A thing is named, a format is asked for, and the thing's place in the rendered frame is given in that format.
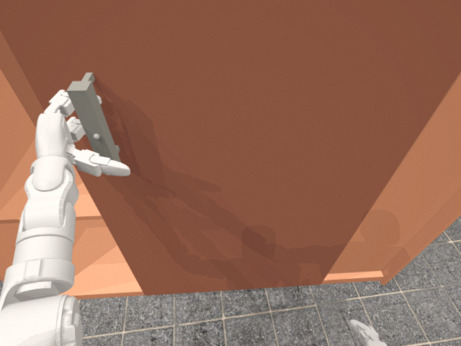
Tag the robot left upper arm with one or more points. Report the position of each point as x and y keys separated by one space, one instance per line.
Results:
x=51 y=321

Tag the robot left forearm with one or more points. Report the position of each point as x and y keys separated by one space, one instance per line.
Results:
x=42 y=265

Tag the robot right hand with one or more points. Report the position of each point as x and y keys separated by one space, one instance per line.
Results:
x=368 y=336

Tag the robot left hand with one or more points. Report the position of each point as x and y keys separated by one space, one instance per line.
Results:
x=54 y=135

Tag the handle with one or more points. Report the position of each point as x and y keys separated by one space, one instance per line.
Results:
x=86 y=104

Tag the wardrobe door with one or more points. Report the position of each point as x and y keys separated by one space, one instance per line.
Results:
x=426 y=179
x=258 y=133

